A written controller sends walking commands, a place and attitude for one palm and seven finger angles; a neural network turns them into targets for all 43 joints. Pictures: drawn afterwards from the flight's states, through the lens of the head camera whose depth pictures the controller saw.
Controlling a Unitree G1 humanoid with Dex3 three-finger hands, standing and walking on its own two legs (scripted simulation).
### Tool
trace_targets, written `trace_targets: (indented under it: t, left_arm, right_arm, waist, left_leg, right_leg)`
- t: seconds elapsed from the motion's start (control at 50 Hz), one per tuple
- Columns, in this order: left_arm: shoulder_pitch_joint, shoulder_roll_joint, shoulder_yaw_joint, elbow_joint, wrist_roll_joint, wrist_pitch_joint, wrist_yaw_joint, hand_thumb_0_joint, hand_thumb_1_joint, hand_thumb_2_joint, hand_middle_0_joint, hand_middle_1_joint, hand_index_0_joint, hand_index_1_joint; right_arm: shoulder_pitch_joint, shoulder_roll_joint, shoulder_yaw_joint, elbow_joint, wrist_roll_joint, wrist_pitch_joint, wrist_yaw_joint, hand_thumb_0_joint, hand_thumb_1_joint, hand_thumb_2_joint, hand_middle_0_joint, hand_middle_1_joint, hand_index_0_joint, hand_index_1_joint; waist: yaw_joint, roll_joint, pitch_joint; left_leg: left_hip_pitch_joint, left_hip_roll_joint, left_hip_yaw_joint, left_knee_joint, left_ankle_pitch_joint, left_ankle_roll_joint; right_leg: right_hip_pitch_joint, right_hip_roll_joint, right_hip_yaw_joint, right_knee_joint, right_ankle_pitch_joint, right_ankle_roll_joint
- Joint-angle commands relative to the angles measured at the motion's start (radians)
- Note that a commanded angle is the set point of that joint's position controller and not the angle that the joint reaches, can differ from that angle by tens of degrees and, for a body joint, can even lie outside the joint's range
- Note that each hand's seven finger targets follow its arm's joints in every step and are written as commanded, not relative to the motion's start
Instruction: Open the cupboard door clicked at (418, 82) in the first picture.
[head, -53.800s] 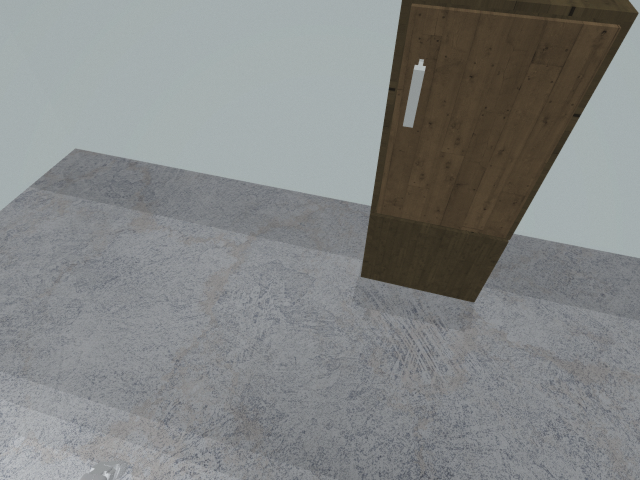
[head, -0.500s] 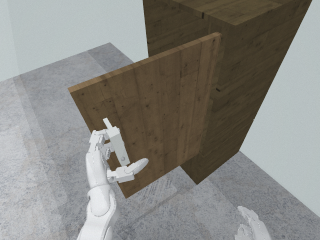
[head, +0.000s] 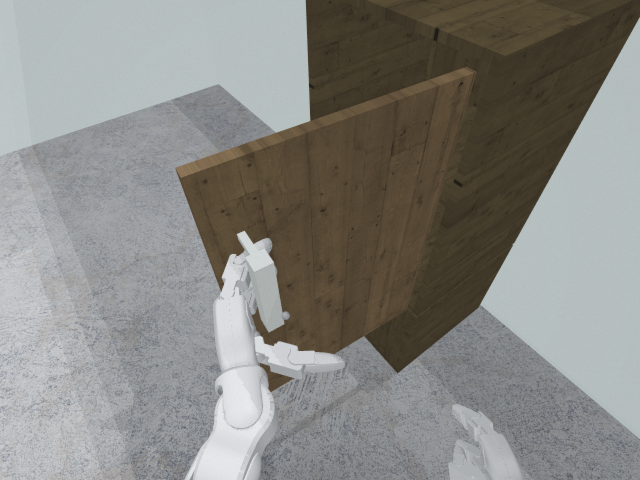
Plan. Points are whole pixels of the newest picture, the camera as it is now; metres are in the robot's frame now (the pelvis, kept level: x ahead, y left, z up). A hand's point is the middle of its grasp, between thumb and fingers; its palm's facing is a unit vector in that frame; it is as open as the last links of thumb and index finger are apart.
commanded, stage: slide the hand sideways off the handle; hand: left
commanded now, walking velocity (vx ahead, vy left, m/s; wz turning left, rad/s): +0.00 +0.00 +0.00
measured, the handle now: (259, 282) +0.34 +0.10 +0.07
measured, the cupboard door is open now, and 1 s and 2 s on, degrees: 85 87 87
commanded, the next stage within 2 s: draw the hand back to the body in 1.18 s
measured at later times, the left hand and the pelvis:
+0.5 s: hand (249, 361) +0.24 +0.10 +0.07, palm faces -0.12 -0.99 -0.01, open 16.3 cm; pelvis +0.00 +0.02 -0.01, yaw -1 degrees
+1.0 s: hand (203, 387) +0.21 +0.14 +0.07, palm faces -0.09 -0.99 -0.04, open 16.3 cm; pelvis +0.01 +0.01 -0.02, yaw +0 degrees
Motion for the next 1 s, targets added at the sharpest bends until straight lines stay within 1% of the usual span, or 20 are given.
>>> trace_targets:
  t: [0.0, 0.02, 0.04, 0.08, 0.12, 0.14, 0.18, 0.22, 0.24, 0.28, 0.34, 0.38, 0.48, 0.54, 0.64, 0.74, 0.78, 0.84, 0.88, 0.98]
  left_arm:
    - [-0.273, 0.154, -0.029, -0.269, 0.071, -0.127, -0.274, 0.0, -0.5, 0.3, -0.15, -0.3, -0.15, -0.3]
    - [-0.246, 0.177, -0.028, -0.288, 0.052, -0.149, -0.36, 0.0, -0.5, 0.3, -0.15, -0.3, -0.15, -0.3]
    - [-0.233, 0.149, -0.059, -0.29, 0.02, -0.16, -0.441, 0.0, -0.5, 0.3, -0.15, -0.3, -0.15, -0.3]
    - [-0.208, 0.113, -0.071, -0.279, -0.098, -0.146, -0.578, 0.0, -0.5, 0.3, -0.15, -0.3, -0.15, -0.3]
    - [-0.164, 0.089, -0.024, -0.278, -0.191, -0.118, -0.605, 0.0, -0.5, 0.3, -0.15, -0.3, -0.15, -0.3]
    - [-0.128, 0.102, 0.016, -0.28, -0.21, -0.104, -0.592, 0.0, -0.5, 0.3, -0.15, -0.3, -0.15, -0.3]
    - [-0.062, 0.122, 0.063, -0.279, -0.214, -0.085, -0.549, 0.0, -0.5, 0.3, -0.15, -0.3, -0.15, -0.3]
    - [-0.045, 0.129, 0.061, -0.34, -0.176, -0.087, -0.505, 0.0, -0.5, 0.3, -0.15, -0.3, -0.15, -0.3]
    - [-0.036, 0.137, 0.061, -0.348, -0.156, -0.087, -0.489, 0.0, -0.5, 0.3, -0.15, -0.3, -0.15, -0.3]
    - [0.022, 0.189, 0.1, -0.365, -0.127, -0.092, -0.472, 0.0, -0.5, 0.3, -0.15, -0.3, -0.15, -0.3]
    - [0.056, 0.192, 0.1, -0.42, -0.115, -0.105, -0.471, 0.0, -0.5, 0.3, -0.15, -0.3, -0.15, -0.3]
    - [0.1, 0.211, 0.116, -0.452, -0.125, -0.109, -0.482, 0.0, -0.5, 0.3, -0.15, -0.3, -0.15, -0.3]
    - [0.127, 0.209, 0.106, -0.507, -0.153, -0.114, -0.517, 0.0, -0.5, 0.3, -0.15, -0.3, -0.15, -0.3]
    - [0.203, 0.212, 0.111, -0.531, -0.168, -0.11, -0.543, 0.0, -0.5, 0.3, -0.15, -0.3, -0.15, -0.3]
    - [0.251, 0.266, 0.175, -0.536, -0.185, -0.103, -0.569, 0.0, -0.5, 0.3, -0.15, -0.3, -0.15, -0.3]
    - [0.262, 0.29, 0.213, -0.57, -0.212, -0.115, -0.598, 0.0, -0.5, 0.3, -0.15, -0.3, -0.15, -0.3]
    - [0.332, 0.319, 0.258, -0.556, -0.233, -0.119, -0.613, 0.0, -0.5, 0.3, -0.15, -0.3, -0.15, -0.3]
    - [0.335, 0.321, 0.256, -0.581, -0.249, -0.127, -0.639, 0.0, -0.5, 0.3, -0.15, -0.3, -0.15, -0.3]
    - [0.376, 0.355, 0.301, -0.557, -0.259, -0.126, -0.651, 0.0, -0.5, 0.3, -0.15, -0.3, -0.15, -0.3]
    - [0.425, 0.368, 0.335, -0.572, -0.291, -0.13, -0.686, 0.0, -0.5, 0.3, -0.15, -0.3, -0.15, -0.3]
  right_arm:
    - [-0.032, -0.139, -0.048, -0.145, 0.015, -0.05, -0.014, 0.0, -0.9, -0.9, 0.2, 0.3, 0.2, 0.3]
    - [-0.042, -0.141, -0.046, -0.156, 0.019, -0.053, -0.024, 0.0, -0.9, -0.9, 0.2, 0.3, 0.2, 0.3]
    - [-0.036, -0.136, -0.041, -0.166, 0.029, -0.063, -0.027, 0.0, -0.9, -0.9, 0.2, 0.3, 0.2, 0.3]
    - [-0.045, -0.138, -0.032, -0.196, 0.055, -0.086, -0.032, 0.0, -0.9, -0.9, 0.2, 0.3, 0.2, 0.3]
    - [-0.059, -0.137, -0.026, -0.211, 0.068, -0.109, -0.038, 0.0, -0.9, -0.9, 0.2, 0.3, 0.2, 0.3]
    - [-0.06, -0.14, -0.026, -0.215, 0.071, -0.118, -0.038, 0.0, -0.9, -0.9, 0.2, 0.3, 0.2, 0.3]
    - [-0.06, -0.144, -0.026, -0.221, 0.071, -0.129, -0.031, 0.0, -0.9, -0.9, 0.2, 0.3, 0.2, 0.3]
    - [-0.054, -0.143, -0.029, -0.236, 0.066, -0.133, -0.02, 0.0, -0.9, -0.9, 0.2, 0.3, 0.2, 0.3]
    - [-0.042, -0.143, -0.032, -0.236, 0.062, -0.135, -0.017, 0.0, -0.9, -0.9, 0.2, 0.3, 0.2, 0.3]
    - [-0.03, -0.148, -0.036, -0.24, 0.055, -0.134, -0.012, 0.0, -0.9, -0.9, 0.2, 0.3, 0.2, 0.3]
    - [-0.029, -0.141, -0.034, -0.253, 0.053, -0.132, -0.008, 0.0, -0.9, -0.9, 0.2, 0.3, 0.2, 0.3]
    - [-0.028, -0.144, -0.035, -0.258, 0.056, -0.132, -0.008, 0.0, -0.9, -0.9, 0.2, 0.3, 0.2, 0.3]
    - [-0.022, -0.15, -0.033, -0.264, 0.058, -0.146, -0.018, 0.0, -0.9, -0.9, 0.2, 0.3, 0.2, 0.3]
    - [-0.014, -0.151, -0.035, -0.273, 0.06, -0.16, -0.022, 0.0, -0.9, -0.9, 0.2, 0.3, 0.2, 0.3]
    - [-0.001, -0.157, -0.036, -0.273, 0.061, -0.169, -0.032, 0.0, -0.9, -0.9, 0.2, 0.3, 0.2, 0.3]
    - [-0.003, -0.158, -0.037, -0.273, 0.065, -0.182, -0.042, 0.0, -0.9, -0.9, 0.2, 0.3, 0.2, 0.3]
    - [0.005, -0.164, -0.04, -0.272, 0.066, -0.185, -0.046, 0.0, -0.9, -0.9, 0.2, 0.3, 0.2, 0.3]
    - [0.005, -0.165, -0.04, -0.274, 0.069, -0.193, -0.047, 0.0, -0.9, -0.9, 0.2, 0.3, 0.2, 0.3]
    - [0.01, -0.17, -0.044, -0.268, 0.07, -0.192, -0.05, 0.0, -0.9, -0.9, 0.2, 0.3, 0.2, 0.3]
    - [0.003, -0.168, -0.049, -0.274, 0.075, -0.195, -0.054, 0.0, -0.9, -0.9, 0.2, 0.3, 0.2, 0.3]
  waist:
    - [-0.044, -0.081, -0.212]
    - [-0.033, -0.047, -0.254]
    - [-0.042, -0.044, -0.249]
    - [-0.048, -0.044, -0.21]
    - [-0.03, -0.078, -0.178]
    - [-0.018, -0.091, -0.169]
    - [0.0, -0.104, -0.145]
    - [0.004, -0.069, -0.156]
    - [-0.004, -0.088, -0.154]
    - [0.008, -0.076, -0.158]
    - [0.005, -0.049, -0.167]
    - [0.008, -0.031, -0.166]
    - [-0.017, -0.039, -0.149]
    - [-0.013, -0.038, -0.158]
    - [-0.012, -0.072, -0.145]
    - [-0.013, -0.046, -0.168]
    - [-0.004, -0.069, -0.175]
    - [-0.012, -0.022, -0.163]
    - [-0.007, -0.058, -0.165]
    - [-0.006, -0.044, -0.156]
  left_leg:
    - [0.082, 0.012, -0.044, -0.101, 0.231, 0.003]
    - [0.102, 0.009, -0.038, -0.097, 0.253, 0.004]
    - [0.111, 0.011, -0.044, -0.101, 0.265, 0.002]
    - [0.111, 0.015, -0.054, -0.114, 0.23, 0.002]
    - [0.092, 0.014, -0.066, -0.133, 0.185, -0.004]
    - [0.085, 0.015, -0.07, -0.139, 0.171, -0.009]
    - [0.064, 0.013, -0.072, -0.148, 0.157, -0.012]
    - [0.072, 0.017, -0.069, -0.147, 0.172, -0.015]
    - [0.069, 0.019, -0.068, -0.138, 0.178, -0.013]
    - [0.051, 0.018, -0.062, -0.129, 0.191, -0.012]
    - [0.052, 0.019, -0.056, -0.119, 0.199, -0.014]
    - [0.045, 0.019, -0.054, -0.112, 0.206, -0.014]
    - [0.03, 0.019, -0.061, -0.093, 0.179, -0.011]
    - [0.024, 0.018, -0.06, -0.083, 0.187, -0.012]
    - [-0.014, 0.013, -0.06, -0.065, 0.172, -0.01]
    - [-0.026, 0.007, -0.054, -0.044, 0.17, -0.007]
    - [-0.046, 0.007, -0.051, -0.036, 0.18, -0.007]
    - [-0.047, 0.005, -0.051, -0.028, 0.18, -0.008]
    - [-0.066, 0.006, -0.052, -0.02, 0.187, -0.007]
    - [-0.084, 0.003, -0.048, -0.002, 0.198, -0.007]
  right_leg:
    - [0.08, -0.027, 0.067, -0.102, 0.285, 0.008]
    - [0.108, -0.028, 0.077, -0.095, 0.316, 0.005]
    - [0.104, -0.027, 0.07, -0.092, 0.32, 0.004]
    - [0.094, -0.016, 0.059, -0.108, 0.275, 0.005]
    - [0.086, -0.008, 0.033, -0.117, 0.212, 0.01]
    - [0.083, -0.006, 0.025, -0.119, 0.187, 0.011]
    - [0.08, -0.005, 0.017, -0.117, 0.158, 0.01]
    - [0.065, -0.007, 0.016, -0.099, 0.16, 0.009]
    - [0.059, -0.007, 0.017, -0.095, 0.168, 0.01]
    - [0.069, -0.007, 0.027, -0.087, 0.18, 0.006]
    - [0.064, -0.007, 0.03, -0.073, 0.191, 0.005]
    - [0.069, -0.004, 0.033, -0.072, 0.197, 0.002]
    - [0.037, 0.0, 0.03, -0.067, 0.179, 0.009]
    - [0.032, 0.0, 0.027, -0.059, 0.19, 0.013]
    - [0.031, 0.0, 0.033, -0.055, 0.183, 0.017]
    - [0.033, -0.001, 0.045, -0.053, 0.18, 0.018]
    - [0.057, 0.001, 0.05, -0.057, 0.194, 0.019]
    - [0.038, -0.001, 0.051, -0.052, 0.196, 0.02]
    - [0.052, 0.001, 0.057, -0.055, 0.203, 0.02]
    - [0.054, -0.001, 0.067, -0.054, 0.224, 0.024]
